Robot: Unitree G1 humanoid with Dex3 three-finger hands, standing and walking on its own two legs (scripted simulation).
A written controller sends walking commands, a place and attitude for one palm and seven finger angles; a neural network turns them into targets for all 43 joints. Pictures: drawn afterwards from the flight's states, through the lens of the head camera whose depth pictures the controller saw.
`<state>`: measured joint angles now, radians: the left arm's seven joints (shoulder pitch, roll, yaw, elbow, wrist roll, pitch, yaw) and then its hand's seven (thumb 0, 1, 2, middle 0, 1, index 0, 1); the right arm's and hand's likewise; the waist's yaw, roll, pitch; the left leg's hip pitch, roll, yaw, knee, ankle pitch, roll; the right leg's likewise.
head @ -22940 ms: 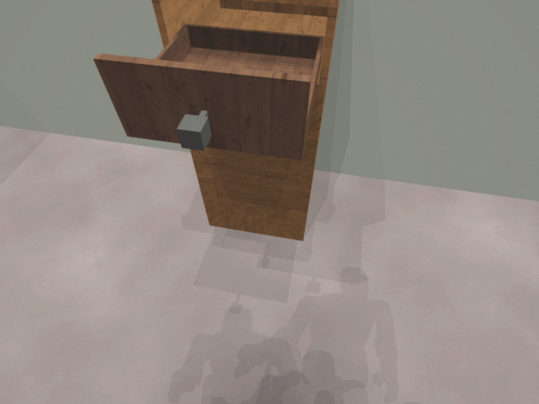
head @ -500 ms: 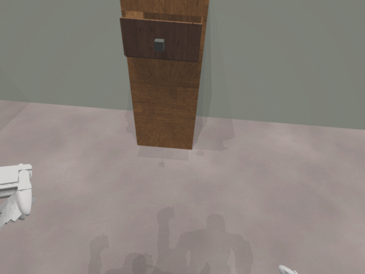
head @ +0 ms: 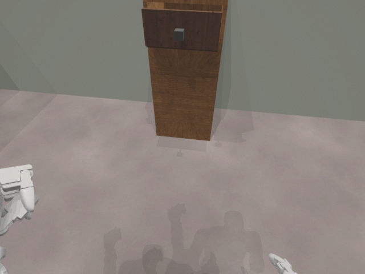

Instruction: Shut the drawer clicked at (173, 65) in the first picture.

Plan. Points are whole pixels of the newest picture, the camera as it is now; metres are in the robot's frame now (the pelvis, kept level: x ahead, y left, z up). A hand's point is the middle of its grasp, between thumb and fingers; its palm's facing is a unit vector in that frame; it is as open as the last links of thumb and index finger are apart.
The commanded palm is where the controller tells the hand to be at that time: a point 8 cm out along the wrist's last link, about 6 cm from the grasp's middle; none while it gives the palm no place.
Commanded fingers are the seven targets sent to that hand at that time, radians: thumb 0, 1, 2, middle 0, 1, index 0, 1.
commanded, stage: stop stepping back and stand still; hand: left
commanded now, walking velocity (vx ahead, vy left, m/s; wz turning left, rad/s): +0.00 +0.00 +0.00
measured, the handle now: (179, 33) +1.15 +0.10 +0.10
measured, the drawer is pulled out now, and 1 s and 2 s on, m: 0.12 0.12 0.12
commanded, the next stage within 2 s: let the arm hang, fingers relaxed in 0.32 s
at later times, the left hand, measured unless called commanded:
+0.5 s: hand (52, 212) +0.21 +0.28 +0.07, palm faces +0.24 -0.83 -0.50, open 3.2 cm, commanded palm none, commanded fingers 0.00 0.90 0.90 -1.20 -1.38 -1.20 -1.38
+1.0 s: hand out of the picture +0.04 +0.27 -0.15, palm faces +0.00 -0.95 -0.32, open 5.3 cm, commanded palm none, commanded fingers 0.00 0.90 0.90 -0.20 -0.30 -0.20 -0.30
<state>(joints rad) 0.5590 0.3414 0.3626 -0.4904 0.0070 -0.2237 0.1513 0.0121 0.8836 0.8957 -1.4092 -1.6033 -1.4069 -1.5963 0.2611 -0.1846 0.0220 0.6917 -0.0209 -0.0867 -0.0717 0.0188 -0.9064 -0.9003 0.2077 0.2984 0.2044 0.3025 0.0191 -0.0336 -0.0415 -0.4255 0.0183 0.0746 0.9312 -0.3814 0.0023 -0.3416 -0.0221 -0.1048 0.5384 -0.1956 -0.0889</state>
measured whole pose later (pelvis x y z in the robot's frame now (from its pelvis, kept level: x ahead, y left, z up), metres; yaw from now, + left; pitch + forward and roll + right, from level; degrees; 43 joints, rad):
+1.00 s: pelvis +0.02 +0.03 +0.01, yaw +1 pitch -1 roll +0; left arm 0.22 0.29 0.01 1.08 0.02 0.01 0.01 0.01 0.90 0.89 -0.57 -0.72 -0.56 -0.71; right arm 0.25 -0.27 -0.01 1.06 -0.02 0.03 0.00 0.01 -0.91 -0.90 0.20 0.30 0.20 0.30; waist 0.01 0.02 0.07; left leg -0.18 -0.01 0.04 0.42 -0.23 0.03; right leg -0.25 0.00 -0.08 0.38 -0.12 -0.04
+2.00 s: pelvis +0.07 +0.03 +0.01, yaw +0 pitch -1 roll +0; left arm 0.08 0.30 0.02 1.14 0.02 -0.02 0.01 0.01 0.90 0.90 -0.20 -0.30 -0.20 -0.30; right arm 0.12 -0.32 0.00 1.12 -0.01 0.00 -0.01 0.01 -0.91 -0.90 0.20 0.30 0.20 0.30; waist -0.01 0.03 0.06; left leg -0.04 0.00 0.04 0.29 -0.24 0.01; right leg -0.15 0.02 -0.07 0.32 -0.16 -0.04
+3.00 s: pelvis +0.27 -0.01 -0.01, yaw -6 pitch -1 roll +2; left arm 0.49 0.10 0.03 1.21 0.02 -0.06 0.03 0.00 0.90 0.90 -0.20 -0.30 -0.20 -0.30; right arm 0.03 -0.15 -0.04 1.03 -0.01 -0.02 0.01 0.01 -0.92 -0.90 0.20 0.30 0.20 0.30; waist 0.05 -0.05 0.12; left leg -0.49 0.03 0.14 0.66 -0.22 0.02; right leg 0.13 0.05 0.01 0.35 -0.44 -0.08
